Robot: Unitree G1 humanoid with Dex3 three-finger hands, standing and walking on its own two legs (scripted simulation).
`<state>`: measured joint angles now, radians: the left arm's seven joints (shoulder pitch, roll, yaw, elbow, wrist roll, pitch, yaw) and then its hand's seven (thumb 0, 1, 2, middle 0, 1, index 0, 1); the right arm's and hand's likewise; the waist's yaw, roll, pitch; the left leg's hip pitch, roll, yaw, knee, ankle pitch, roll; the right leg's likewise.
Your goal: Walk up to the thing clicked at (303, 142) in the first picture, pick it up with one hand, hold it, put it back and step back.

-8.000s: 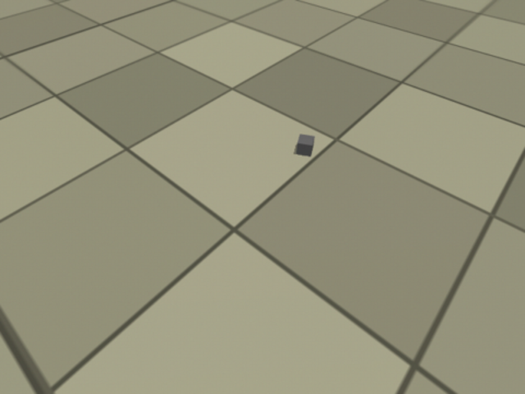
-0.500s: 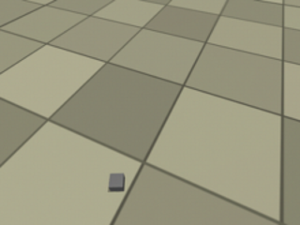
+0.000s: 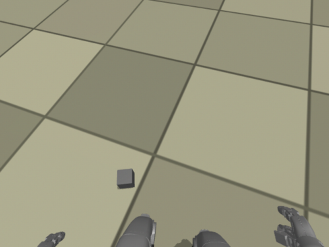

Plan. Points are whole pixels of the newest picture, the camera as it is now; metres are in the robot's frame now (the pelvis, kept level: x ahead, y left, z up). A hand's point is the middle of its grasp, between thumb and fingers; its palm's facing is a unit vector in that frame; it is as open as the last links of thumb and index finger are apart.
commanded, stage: walk up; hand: left
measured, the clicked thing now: (126, 178) +0.48 +0.29 -0.70
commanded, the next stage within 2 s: none
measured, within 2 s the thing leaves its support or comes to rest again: neither
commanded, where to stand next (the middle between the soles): +0.07 +0.02 m, yaw +2 degrees
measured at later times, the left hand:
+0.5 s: hand out of the picture +0.03 +0.28 -0.12, palm faces +0.05 -0.91 -0.40, open 7.4 cm
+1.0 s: hand out of the picture +0.04 +0.29 -0.14, palm faces +0.06 -0.92 -0.37, open 7.4 cm
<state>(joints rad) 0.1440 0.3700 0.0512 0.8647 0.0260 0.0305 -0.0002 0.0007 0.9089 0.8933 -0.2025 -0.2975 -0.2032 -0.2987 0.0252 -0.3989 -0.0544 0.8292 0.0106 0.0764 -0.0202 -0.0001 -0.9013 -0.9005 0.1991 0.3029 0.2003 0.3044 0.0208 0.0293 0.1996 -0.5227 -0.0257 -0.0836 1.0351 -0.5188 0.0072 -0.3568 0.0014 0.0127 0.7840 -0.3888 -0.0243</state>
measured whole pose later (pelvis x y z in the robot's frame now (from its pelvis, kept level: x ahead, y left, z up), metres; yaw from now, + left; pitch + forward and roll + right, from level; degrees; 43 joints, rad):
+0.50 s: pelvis +0.00 +0.00 +0.02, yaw +5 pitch -3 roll +1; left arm 0.28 0.42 0.06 0.93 0.01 -0.03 -0.02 0.01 0.91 0.89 -0.20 -0.30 -0.20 -0.30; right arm 0.31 -0.40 -0.03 0.90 -0.03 -0.01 0.03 0.00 -0.90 -0.90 0.20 0.30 0.20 0.30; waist -0.02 -0.02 0.06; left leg -0.15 0.00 -0.01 0.57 -0.37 0.00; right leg -0.36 -0.02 0.00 0.64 -0.31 -0.01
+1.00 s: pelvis -0.03 +0.00 +0.01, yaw +4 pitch -2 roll +0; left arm 0.15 0.42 0.06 0.95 0.01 0.03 -0.02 0.00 0.91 0.89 -0.20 -0.30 -0.20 -0.30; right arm 0.19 -0.37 -0.03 0.95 -0.04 -0.02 0.01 0.00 -0.90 -0.90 0.20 0.30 0.20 0.30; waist 0.01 -0.04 0.11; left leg -0.29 0.04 -0.01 0.69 -0.37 -0.02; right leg -0.36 0.02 0.05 0.83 -0.51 -0.03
